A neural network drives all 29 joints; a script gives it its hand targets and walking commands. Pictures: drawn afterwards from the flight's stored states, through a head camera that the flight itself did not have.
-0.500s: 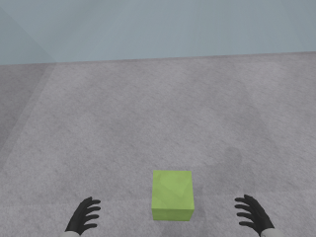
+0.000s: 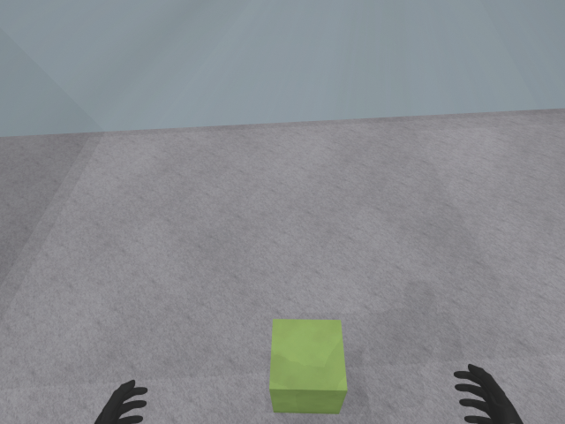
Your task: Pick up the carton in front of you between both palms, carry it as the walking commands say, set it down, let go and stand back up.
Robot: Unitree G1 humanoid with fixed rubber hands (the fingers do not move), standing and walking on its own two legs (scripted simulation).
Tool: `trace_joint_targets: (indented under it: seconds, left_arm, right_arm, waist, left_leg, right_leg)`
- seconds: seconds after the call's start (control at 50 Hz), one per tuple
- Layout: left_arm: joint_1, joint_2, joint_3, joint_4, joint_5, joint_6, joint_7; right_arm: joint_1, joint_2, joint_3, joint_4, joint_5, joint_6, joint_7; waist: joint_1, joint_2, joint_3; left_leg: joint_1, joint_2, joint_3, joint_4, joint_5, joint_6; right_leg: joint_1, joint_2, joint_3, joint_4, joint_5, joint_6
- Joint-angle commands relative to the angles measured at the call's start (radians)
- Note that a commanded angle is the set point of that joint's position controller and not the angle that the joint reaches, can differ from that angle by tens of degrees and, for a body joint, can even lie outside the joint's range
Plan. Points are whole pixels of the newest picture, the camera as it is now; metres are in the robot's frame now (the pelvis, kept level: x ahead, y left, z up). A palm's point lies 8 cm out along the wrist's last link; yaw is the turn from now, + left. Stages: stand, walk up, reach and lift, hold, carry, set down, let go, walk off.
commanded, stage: stand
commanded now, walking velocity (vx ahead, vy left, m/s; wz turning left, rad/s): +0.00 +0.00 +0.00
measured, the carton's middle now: (306, 367) +0.42 -0.03 -0.64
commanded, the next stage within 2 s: none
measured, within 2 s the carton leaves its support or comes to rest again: neither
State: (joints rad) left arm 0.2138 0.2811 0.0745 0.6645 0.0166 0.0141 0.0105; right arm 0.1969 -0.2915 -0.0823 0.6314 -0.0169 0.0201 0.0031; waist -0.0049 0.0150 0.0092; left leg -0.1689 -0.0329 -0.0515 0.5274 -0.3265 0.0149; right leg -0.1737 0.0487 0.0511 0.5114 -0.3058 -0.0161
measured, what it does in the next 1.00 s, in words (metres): stands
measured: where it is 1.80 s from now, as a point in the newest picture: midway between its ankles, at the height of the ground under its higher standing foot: outside the picture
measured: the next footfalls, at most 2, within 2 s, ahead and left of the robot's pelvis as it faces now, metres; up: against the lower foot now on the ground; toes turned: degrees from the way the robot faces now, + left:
none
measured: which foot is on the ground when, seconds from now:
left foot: down 0.00-1.00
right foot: down 0.00-1.00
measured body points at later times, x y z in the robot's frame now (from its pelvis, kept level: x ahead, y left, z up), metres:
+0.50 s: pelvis -0.01 +0.00 +0.00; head -0.01 -0.01 +0.45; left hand +0.11 +0.28 -0.10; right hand +0.11 -0.29 -0.10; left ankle -0.03 +0.11 -0.74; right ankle -0.02 -0.11 -0.74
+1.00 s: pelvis -0.03 -0.01 +0.01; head -0.03 -0.01 +0.46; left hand +0.07 +0.29 -0.11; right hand +0.07 -0.30 -0.11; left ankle -0.03 +0.11 -0.74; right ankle -0.02 -0.11 -0.74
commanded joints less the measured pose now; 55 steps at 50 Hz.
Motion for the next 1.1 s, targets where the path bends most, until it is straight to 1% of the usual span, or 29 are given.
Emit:
trace_joint_targets:
  seconds: [0.0, 0.1, 0.26, 0.72, 1.08]
  left_arm:
    - [-0.041, 0.118, 0.028, -0.046, 0.001, -0.034, 0.012]
    - [-0.034, 0.132, 0.025, -0.007, 0.002, -0.04, 0.021]
    - [-0.032, 0.143, 0.018, 0.041, 0.001, -0.043, 0.026]
    - [-0.044, 0.161, 0.001, 0.154, -0.006, -0.047, 0.024]
    - [-0.054, 0.183, -0.007, 0.221, -0.013, -0.049, 0.02]
  right_arm:
    - [-0.035, -0.11, -0.024, -0.041, -0.003, -0.038, -0.013]
    - [-0.021, -0.129, -0.022, 0.002, -0.005, -0.045, -0.025]
    - [-0.009, -0.14, -0.012, 0.053, 0.0, -0.049, -0.033]
    - [-0.008, -0.16, 0.012, 0.165, 0.009, -0.052, -0.039]
    - [-0.018, -0.181, 0.021, 0.234, 0.014, -0.055, -0.038]
  waist:
    - [-0.002, -0.007, -0.04]
    - [-0.001, -0.011, -0.046]
    - [0.003, -0.012, -0.033]
    - [0.004, -0.013, 0.016]
    - [0.005, -0.014, 0.027]
  left_leg:
    - [0.004, 0.078, -0.053, -0.062, 0.28, -0.018]
    - [0.013, 0.086, -0.066, -0.062, 0.31, -0.015]
    - [0.008, 0.093, -0.078, -0.077, 0.304, -0.013]
    - [0.008, 0.11, -0.101, -0.154, 0.194, -0.007]
    - [0.007, 0.12, -0.109, -0.194, 0.155, -0.004]
  right_leg:
    - [-0.018, -0.084, 0.057, -0.072, 0.273, 0.012]
    - [-0.004, -0.09, 0.064, -0.068, 0.298, 0.011]
    - [0.015, -0.102, 0.073, -0.077, 0.3, 0.009]
    - [0.013, -0.122, 0.1, -0.151, 0.194, 0.006]
    - [0.012, -0.131, 0.113, -0.189, 0.144, 0.001]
